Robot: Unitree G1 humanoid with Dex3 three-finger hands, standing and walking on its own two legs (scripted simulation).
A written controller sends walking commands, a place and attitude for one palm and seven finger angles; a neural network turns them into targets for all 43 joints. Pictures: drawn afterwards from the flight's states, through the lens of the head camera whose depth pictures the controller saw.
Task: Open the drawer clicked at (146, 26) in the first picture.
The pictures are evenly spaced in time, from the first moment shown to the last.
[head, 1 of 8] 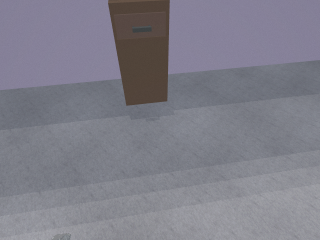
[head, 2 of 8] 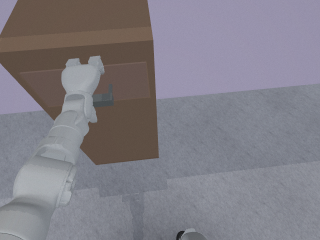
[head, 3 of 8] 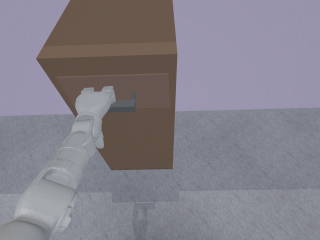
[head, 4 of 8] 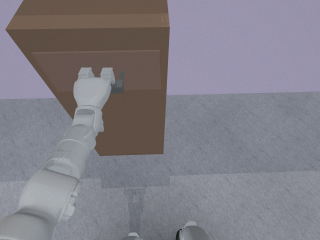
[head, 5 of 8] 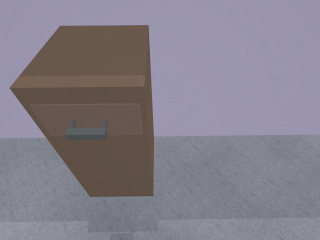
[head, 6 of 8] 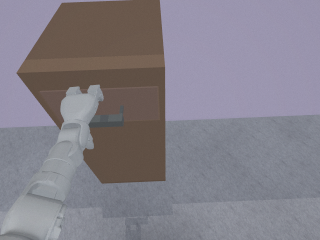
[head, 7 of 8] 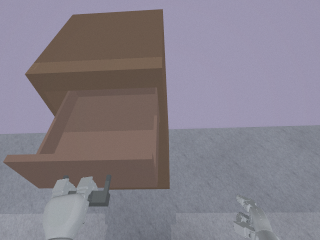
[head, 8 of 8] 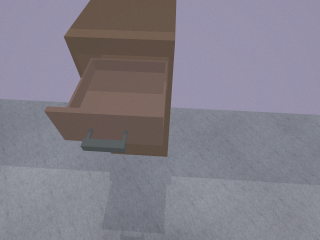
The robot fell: no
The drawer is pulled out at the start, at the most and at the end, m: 0.00 0.30 0.30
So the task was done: yes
